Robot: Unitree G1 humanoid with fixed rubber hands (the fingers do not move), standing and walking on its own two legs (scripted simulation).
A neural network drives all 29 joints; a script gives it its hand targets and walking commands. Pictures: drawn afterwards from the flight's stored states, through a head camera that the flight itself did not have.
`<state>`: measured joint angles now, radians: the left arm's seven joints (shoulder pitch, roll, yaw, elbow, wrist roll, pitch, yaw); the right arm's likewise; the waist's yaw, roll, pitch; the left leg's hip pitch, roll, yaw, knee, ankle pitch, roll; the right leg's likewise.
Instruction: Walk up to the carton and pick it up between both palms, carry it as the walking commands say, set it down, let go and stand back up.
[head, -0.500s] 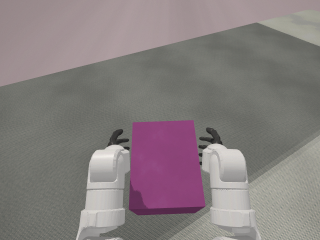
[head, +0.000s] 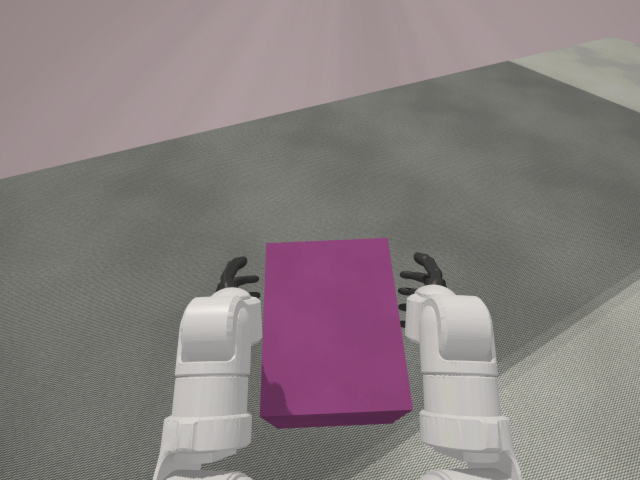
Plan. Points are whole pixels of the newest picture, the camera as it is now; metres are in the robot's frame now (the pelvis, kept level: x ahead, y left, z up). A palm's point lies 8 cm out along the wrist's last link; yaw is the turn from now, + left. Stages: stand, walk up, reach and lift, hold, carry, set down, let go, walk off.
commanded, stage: carry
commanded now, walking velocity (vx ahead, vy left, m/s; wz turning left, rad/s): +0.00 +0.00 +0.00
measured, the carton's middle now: (330, 336) +0.33 +0.00 +0.00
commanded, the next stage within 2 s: none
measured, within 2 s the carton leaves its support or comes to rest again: neither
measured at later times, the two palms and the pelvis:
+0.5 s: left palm (262, 303) +0.32 +0.09 +0.10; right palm (462, 303) +0.31 -0.16 +0.11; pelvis +0.01 -0.03 +0.00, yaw -1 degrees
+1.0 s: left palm (262, 307) +0.32 +0.09 +0.08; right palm (460, 309) +0.32 -0.16 +0.09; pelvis +0.01 -0.03 +0.00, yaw -1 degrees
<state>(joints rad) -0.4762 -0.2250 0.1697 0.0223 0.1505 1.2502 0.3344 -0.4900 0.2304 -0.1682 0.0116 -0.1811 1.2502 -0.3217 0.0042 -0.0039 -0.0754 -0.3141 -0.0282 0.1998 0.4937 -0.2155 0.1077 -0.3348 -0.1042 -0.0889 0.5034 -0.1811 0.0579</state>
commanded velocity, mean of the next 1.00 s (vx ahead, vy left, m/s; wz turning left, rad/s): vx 0.00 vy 0.00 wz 0.00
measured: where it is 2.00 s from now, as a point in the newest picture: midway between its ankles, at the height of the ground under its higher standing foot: outside the picture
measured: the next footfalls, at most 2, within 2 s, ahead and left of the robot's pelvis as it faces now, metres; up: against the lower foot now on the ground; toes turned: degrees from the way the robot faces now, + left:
none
